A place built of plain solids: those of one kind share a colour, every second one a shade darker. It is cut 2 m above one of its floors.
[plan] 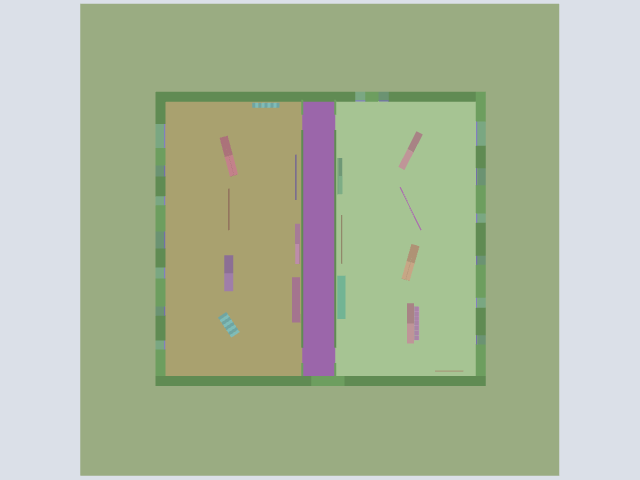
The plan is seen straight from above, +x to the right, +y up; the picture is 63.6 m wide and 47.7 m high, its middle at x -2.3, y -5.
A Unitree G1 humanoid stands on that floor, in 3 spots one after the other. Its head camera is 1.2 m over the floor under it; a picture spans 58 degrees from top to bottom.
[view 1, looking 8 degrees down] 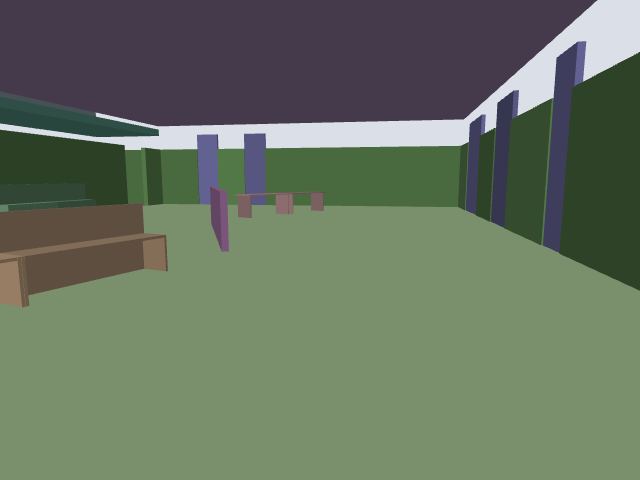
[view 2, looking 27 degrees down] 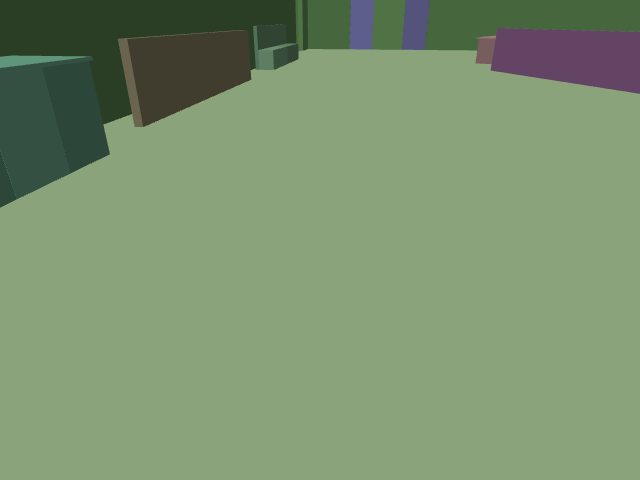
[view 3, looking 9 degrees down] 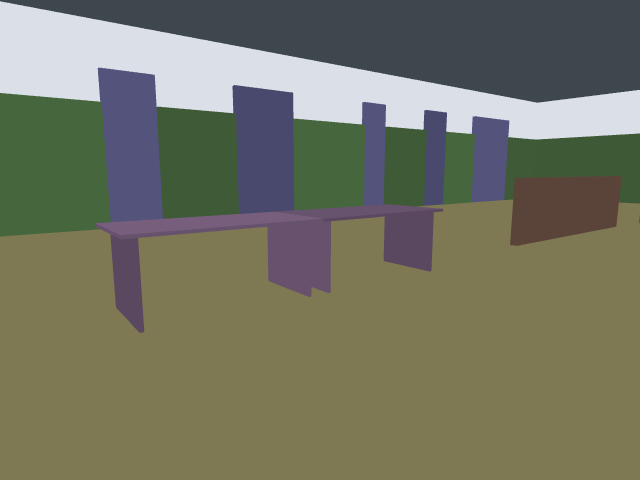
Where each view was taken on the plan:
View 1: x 10.54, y -10.79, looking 100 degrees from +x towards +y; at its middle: floor_study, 8.62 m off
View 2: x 2.85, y -12.46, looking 98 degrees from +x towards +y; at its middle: floor_study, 2.64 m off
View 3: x -7.67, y -10.79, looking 143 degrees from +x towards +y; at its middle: table_sto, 4.35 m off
